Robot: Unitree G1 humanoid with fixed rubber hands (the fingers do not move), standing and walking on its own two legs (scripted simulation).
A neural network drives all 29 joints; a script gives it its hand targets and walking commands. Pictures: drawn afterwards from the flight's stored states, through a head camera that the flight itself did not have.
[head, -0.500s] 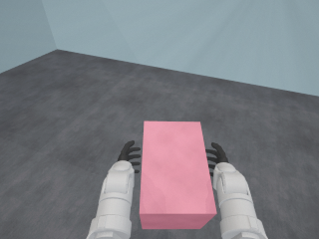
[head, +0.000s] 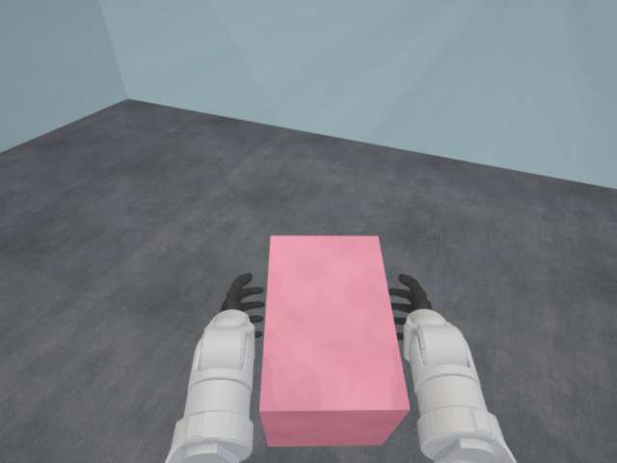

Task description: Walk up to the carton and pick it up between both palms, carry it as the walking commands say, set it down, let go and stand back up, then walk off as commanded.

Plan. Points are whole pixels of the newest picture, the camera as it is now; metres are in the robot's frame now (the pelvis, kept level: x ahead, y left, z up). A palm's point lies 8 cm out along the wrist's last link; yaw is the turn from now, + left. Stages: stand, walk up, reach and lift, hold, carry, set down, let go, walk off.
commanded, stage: reach and lift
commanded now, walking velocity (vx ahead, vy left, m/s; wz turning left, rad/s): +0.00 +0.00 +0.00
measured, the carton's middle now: (325, 338) +0.34 +0.00 -0.01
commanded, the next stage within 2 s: hold in 0.82 s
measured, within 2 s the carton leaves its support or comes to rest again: neither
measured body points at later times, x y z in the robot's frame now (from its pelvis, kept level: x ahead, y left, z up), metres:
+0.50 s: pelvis +0.00 -0.01 +0.00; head -0.05 +0.00 +0.45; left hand +0.32 +0.13 +0.05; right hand +0.32 -0.13 +0.06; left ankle +0.04 +0.11 -0.74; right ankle +0.01 -0.14 -0.74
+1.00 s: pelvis -0.01 -0.01 +0.00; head -0.07 +0.00 +0.45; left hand +0.31 +0.13 +0.05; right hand +0.31 -0.14 +0.06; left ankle +0.04 +0.11 -0.74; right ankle +0.01 -0.14 -0.74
